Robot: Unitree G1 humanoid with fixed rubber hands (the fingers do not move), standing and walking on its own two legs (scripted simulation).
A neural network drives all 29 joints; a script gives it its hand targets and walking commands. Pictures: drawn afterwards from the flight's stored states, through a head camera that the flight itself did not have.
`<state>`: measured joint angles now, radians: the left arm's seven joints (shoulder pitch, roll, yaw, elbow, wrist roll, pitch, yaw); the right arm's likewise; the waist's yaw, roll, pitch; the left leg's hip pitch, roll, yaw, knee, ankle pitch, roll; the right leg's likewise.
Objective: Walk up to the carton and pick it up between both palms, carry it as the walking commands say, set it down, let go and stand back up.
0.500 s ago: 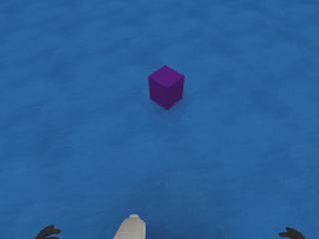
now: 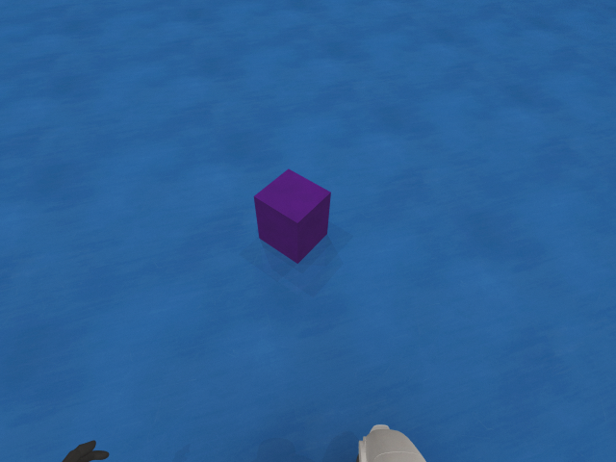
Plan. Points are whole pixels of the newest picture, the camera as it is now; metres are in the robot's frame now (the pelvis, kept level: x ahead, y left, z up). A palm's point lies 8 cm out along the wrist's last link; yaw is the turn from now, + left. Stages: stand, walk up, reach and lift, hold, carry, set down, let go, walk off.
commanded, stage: walk up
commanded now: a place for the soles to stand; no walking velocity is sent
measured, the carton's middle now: (293, 216) +1.07 +0.01 -0.65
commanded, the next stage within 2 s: none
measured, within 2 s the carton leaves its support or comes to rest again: neither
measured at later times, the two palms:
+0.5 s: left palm (74, 417) +0.21 +0.33 -0.10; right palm (517, 312) +0.33 -0.34 -0.07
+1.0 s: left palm (136, 246) +0.49 +0.30 -0.07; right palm (510, 285) +0.40 -0.37 -0.11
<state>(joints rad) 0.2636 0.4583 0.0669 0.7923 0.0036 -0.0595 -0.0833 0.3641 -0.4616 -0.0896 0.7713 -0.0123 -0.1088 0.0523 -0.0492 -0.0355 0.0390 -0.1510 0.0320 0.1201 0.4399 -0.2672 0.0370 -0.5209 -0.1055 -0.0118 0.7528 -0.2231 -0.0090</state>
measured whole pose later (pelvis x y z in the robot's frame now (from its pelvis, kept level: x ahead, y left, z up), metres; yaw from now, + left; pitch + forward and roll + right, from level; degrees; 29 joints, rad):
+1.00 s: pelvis +0.36 -0.04 -0.02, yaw +1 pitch -2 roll +0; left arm 0.23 0.48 0.08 0.76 0.02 -0.10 -0.05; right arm 0.39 -0.46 -0.07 0.78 -0.01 -0.07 0.05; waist -0.04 0.03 0.05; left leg -0.31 0.05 0.02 0.92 -0.44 0.04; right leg -0.35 -0.04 -0.08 0.59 -0.21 -0.03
